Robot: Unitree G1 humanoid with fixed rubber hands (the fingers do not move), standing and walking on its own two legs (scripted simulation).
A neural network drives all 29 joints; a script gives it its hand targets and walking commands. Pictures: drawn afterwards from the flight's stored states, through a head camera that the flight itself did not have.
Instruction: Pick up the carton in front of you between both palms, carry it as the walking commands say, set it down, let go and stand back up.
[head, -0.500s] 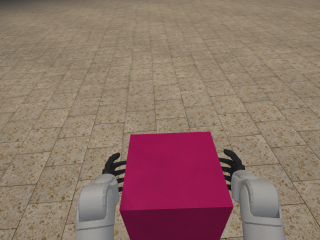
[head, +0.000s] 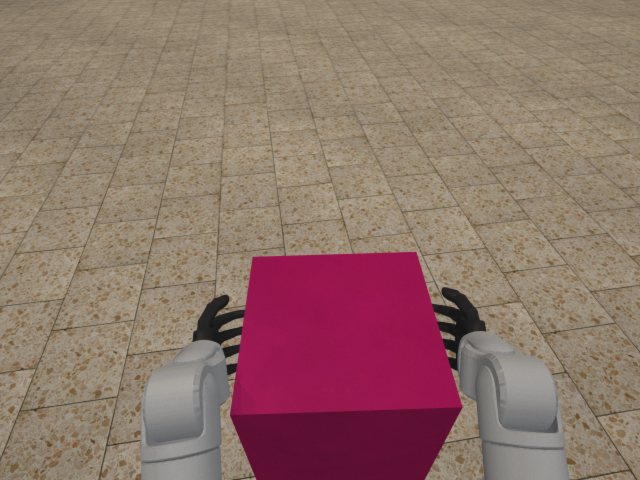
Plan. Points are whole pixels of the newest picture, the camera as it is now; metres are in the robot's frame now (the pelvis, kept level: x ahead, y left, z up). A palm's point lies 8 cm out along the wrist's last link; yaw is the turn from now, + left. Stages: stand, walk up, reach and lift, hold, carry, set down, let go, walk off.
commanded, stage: carry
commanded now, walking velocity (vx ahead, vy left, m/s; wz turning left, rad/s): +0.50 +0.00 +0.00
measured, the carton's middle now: (338, 375) +0.27 +0.00 -0.01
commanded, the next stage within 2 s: none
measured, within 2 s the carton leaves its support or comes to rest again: neither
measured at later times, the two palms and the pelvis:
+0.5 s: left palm (254, 208) +0.53 +0.12 +0.07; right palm (429, 198) +0.55 -0.17 +0.06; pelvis +0.28 -0.04 +0.01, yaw +3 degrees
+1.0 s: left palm (255, 156) +0.67 +0.13 +0.08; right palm (411, 153) +0.67 -0.17 +0.08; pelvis +0.41 -0.02 -0.01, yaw +0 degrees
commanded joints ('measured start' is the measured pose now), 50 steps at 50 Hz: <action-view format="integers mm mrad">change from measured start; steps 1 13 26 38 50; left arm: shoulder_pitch -560 -413 -465 -476 -489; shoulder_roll -964 -860 -962 -874 -922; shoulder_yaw -755 -720 -753 -743 -725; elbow -146 -98 -229 -109 -136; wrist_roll -441 -411 -465 -426 -429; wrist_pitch -47 -12 -86 -9 -32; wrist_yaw -261 -263 -282 -279 -268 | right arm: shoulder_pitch -565 -411 -476 -406 -500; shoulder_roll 972 866 981 908 939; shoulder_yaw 715 691 753 664 707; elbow -167 -109 -233 -59 -147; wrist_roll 452 388 422 377 421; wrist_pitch -32 3 -62 -4 -13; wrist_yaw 261 252 226 256 249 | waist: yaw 5 12 30 18 19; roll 132 112 -147 95 -1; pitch -230 -163 -321 -279 -324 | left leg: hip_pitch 292 297 -29 251 189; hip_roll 272 148 -8 160 112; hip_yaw -298 -23 -83 -168 -135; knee -270 42 159 91 163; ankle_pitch -58 323 -55 744 627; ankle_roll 78 -12 -83 -6 -15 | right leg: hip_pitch -139 228 499 320 405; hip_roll -47 64 -196 -73 -80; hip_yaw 22 -194 -50 -37 -28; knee -124 -680 -724 -565 -530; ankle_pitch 98 283 813 438 697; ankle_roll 4 -16 -116 42 40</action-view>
